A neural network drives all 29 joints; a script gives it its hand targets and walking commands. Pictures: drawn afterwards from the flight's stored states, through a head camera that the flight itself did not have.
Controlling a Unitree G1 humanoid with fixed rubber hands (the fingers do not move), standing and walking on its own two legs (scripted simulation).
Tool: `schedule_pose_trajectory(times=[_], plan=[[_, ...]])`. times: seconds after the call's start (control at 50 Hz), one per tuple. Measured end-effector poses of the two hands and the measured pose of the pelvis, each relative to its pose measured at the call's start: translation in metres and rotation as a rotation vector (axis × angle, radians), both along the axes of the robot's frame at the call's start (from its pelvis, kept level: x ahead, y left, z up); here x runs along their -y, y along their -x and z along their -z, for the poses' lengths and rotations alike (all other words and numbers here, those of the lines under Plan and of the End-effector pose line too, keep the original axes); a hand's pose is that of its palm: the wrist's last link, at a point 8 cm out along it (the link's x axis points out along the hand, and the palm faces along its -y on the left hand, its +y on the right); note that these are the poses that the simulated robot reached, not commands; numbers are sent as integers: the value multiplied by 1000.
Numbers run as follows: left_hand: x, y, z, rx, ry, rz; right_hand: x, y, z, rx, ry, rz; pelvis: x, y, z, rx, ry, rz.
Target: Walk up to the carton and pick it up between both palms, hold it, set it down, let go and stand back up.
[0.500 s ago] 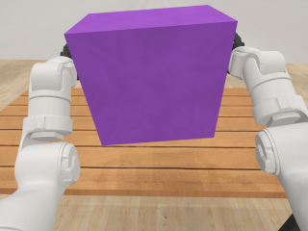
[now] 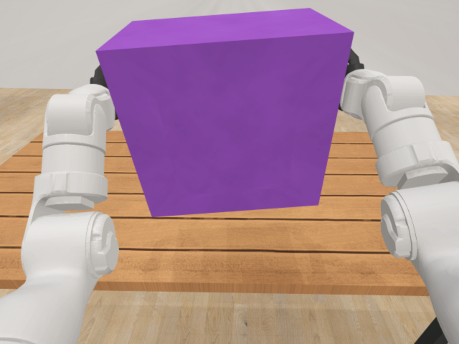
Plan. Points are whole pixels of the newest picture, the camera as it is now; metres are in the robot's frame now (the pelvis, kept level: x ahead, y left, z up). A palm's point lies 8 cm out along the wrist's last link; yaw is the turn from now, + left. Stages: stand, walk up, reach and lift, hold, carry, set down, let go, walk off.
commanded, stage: hold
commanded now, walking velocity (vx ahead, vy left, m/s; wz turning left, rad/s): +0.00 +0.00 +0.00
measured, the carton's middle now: (228, 116) +0.39 +0.00 +0.29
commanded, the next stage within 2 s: none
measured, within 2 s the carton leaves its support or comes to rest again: neither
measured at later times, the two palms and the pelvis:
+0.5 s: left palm (104, 101) +0.38 +0.20 +0.32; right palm (348, 88) +0.37 -0.18 +0.34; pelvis +0.00 +0.00 +0.00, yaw +0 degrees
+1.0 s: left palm (107, 105) +0.38 +0.19 +0.32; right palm (347, 93) +0.38 -0.18 +0.33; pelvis +0.00 +0.00 +0.00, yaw +0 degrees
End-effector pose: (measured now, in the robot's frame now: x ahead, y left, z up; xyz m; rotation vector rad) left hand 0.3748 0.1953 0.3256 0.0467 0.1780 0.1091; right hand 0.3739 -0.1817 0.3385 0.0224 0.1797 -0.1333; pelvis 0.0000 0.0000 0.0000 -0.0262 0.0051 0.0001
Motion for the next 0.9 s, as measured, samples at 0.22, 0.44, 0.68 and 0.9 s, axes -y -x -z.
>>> schedule_pose_trajectory(times=[0.22, 0.44, 0.68, 0.9], plan=[[0, 0, 0, 2, -2, 0, 0, 0, 0, -1, -1, 0, 0, 0, 0, 1, 1, -1], [1, 0, 1, 1, 2, 0, 1, 0, 1, -4, 0, 1, -1, -1, 0, 2, 1, 1], [0, -1, 1, -3, 1, -3, 0, -1, 2, -11, -1, 0, -1, -1, 0, 2, 0, 0], [1, 0, 8, -3, -2, -5, 1, -2, 9, -13, 14, -6, 3, -2, -1, 10, -3, -3]])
